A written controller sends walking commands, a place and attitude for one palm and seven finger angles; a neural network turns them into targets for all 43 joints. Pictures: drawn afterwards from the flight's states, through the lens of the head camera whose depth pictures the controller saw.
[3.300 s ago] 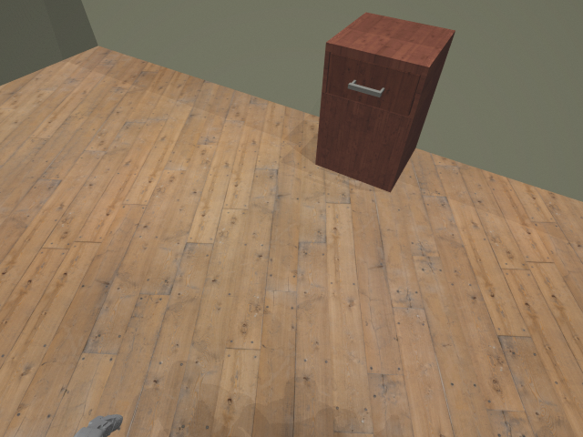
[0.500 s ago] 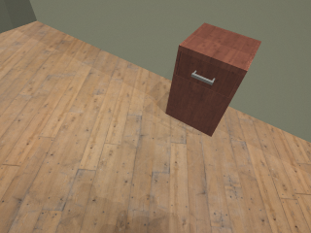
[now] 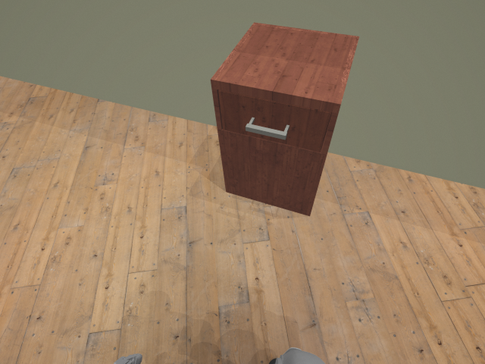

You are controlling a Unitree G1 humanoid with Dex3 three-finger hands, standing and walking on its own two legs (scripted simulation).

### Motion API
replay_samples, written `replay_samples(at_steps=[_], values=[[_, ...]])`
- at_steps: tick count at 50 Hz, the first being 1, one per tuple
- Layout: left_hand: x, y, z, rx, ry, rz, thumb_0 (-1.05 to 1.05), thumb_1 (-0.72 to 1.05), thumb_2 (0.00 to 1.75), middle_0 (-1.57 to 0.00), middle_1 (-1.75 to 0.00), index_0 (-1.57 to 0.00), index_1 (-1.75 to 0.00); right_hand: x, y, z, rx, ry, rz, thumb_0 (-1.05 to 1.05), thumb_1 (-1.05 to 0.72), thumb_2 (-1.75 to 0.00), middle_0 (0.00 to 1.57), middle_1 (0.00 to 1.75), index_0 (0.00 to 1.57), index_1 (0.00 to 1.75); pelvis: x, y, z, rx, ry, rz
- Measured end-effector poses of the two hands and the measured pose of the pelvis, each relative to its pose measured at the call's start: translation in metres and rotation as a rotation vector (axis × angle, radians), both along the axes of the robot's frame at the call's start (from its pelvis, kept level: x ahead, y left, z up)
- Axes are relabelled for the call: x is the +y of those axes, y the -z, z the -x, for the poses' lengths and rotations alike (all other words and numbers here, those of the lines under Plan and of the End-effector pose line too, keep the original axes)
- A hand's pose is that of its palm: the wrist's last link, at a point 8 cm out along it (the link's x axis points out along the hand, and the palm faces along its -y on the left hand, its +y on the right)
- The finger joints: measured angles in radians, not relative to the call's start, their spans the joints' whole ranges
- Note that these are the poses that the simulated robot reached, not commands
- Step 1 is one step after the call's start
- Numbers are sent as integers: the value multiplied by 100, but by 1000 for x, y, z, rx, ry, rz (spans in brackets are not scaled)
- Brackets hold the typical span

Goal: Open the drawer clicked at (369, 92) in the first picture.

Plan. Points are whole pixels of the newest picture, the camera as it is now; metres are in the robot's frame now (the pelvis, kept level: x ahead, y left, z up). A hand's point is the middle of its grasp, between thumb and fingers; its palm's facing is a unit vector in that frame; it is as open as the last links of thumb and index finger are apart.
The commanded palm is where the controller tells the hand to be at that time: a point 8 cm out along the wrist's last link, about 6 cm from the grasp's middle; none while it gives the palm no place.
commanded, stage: turn to face it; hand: left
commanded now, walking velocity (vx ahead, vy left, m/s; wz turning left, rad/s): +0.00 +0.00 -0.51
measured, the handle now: (267, 127) +0.87 -0.04 -0.23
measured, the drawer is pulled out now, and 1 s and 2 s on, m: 0.00 0.00 0.00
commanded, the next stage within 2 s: take the last steps up to it in 0.58 s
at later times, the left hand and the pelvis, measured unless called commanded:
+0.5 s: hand out of the picture +0.13 +0.21 -0.16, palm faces -0.07 -0.98 -0.18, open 7.4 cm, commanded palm none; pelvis +0.06 +0.03 +0.01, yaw -11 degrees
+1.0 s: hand (172, 343) +0.18 +0.15 -0.14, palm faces -0.25 -0.94 -0.22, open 7.3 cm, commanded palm none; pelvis +0.09 -0.01 +0.02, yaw -17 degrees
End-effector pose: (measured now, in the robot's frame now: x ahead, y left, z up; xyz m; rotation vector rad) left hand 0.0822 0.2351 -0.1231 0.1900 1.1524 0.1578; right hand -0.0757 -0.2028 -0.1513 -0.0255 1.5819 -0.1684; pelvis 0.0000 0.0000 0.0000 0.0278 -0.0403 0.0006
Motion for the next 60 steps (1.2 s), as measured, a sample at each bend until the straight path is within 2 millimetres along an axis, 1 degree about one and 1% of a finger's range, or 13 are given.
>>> replay_samples(at_steps=[5, 8, 11, 15, 22, 25, 32, 37, 42, 45, 48, 52, 60], values=[[-5, -13, -9, 51, 6, -25, -1, 94, 90, -20, -30, -20, -30, -27, -10, -101, -228, -17, 54, 1, -91, -90, 20, 30, 20, 30, -7, -14, -18, 16, 38, -2], [-5, -16, -14, 78, 24, -27, 0, 93, 90, -20, -30, -20, -30, -36, -19, -147, -342, -20, 78, 0, -91, -90, 20, 30, 19, 30, -7, -18, -27, 27, 65, -2], [-5, -16, -20, 88, 31, -16, 0, 93, 90, -20, -30, -20, -30, -40, -28, -178, -410, -25, 96, 0, -91, -90, 20, 30, 19, 30, -4, -19, -35, 33, 91, 2], [-3, -13, -27, 92, 34, 7, 0, 92, 90, -20, -30, -20, -30, -39, -36, -200, -443, -31, 119, 0, -91, -90, 20, 30, 19, 30, 2, -19, -45, 39, 117, 11], [18, 5, -39, 124, 46, 43, 0, 91, 90, -20, -30, -20, -30, -22, -44, -203, -439, -13, 173, 0, -91, -90, 20, 30, 20, 30, 24, -14, -59, 52, 163, 37], [28, 10, -47, 144, 67, 49, 0, 91, 90, -20, -30, -20, -30, -11, -46, -187, -406, 4, 187, 0, -91, -90, 20, 30, 20, 30, 31, -14, -62, 44, 186, 26], [39, 2, -69, 177, 146, 18, 1, 91, 90, -20, -30, -20, -30, 3, -46, -141, -295, 91, 183, 0, -91, -90, 20, 30, 20, 30, 36, -22, -67, 45, 252, 29], [25, -3, -88, 185, 219, -12, 1, 91, 90, -20, -30, -20, -30, 0, -36, -107, -238, 172, 163, 1, -92, -90, 20, 30, 20, 30, 28, -20, -67, 45, 291, 29], [-8, -3, -113, 114, 289, -24, 1, 91, 90, -20, -30, -20, -30, -12, -14, -68, -172, 245, 121, 0, -91, -90, 20, 30, 20, 30, 7, -9, -70, 42, 314, 22], [-26, -9, -115, 69, 287, -9, 0, 91, 90, -20, -30, -20, -30, -20, -11, -59, -126, 243, 101, 1, -91, -90, 20, 30, 20, 30, -1, -11, -75, 31, 299, 34], [-35, -12, -107, 75, 264, -3, 0, 92, 90, -20, -30, -20, -30, -29, -17, -70, -137, 238, 97, 1, -91, -90, 20, 30, 20, 30, -8, -17, -84, 22, 304, 26], [-37, -9, -92, 152, 255, 8, 0, 92, 90, -20, -30, -20, -30, -39, -26, -101, -198, 244, 108, 1, -91, -90, 20, 30, 20, 30, -15, -22, -99, 20, 304, 23], [-28, 8, -80, 318, 196, 53, 0, 91, 90, -20, -30, -20, -30, -45, -33, -193, -282, 185, 133, 1, -91, -90, 20, 30, 19, 30, -11, -16, -149, 35, 300, 41]])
